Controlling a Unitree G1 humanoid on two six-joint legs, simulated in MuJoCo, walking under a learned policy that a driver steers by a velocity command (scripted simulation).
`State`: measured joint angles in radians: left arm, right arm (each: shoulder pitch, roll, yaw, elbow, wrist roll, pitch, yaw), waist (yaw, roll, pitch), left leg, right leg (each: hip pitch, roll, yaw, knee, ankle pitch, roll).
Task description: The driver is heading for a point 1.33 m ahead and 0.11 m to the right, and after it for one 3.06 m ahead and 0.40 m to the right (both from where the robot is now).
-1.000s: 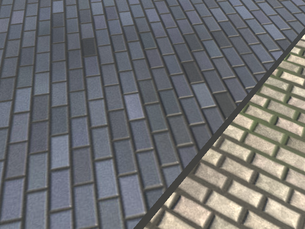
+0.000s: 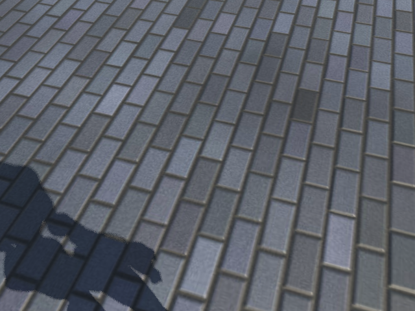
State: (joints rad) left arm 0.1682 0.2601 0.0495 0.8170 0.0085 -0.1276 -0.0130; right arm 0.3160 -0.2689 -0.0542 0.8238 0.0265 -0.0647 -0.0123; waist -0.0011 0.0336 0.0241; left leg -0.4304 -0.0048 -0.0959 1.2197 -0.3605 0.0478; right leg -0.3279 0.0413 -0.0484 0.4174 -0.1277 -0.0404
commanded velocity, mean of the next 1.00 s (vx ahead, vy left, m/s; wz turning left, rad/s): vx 0.50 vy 0.00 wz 0.08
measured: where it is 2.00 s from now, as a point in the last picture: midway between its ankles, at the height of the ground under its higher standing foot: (203, 213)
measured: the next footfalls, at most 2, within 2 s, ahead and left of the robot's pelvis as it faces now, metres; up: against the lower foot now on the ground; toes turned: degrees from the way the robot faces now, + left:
left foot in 0.34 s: +0.34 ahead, +0.17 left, +0.00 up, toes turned +5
right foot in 0.90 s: +0.67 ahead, -0.05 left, +0.00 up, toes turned +0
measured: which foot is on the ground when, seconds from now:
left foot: up 0.00-0.32, down 0.34-0.92, up 0.94-1.00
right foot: down 0.00-0.36, up 0.38-0.88, down 0.90-1.00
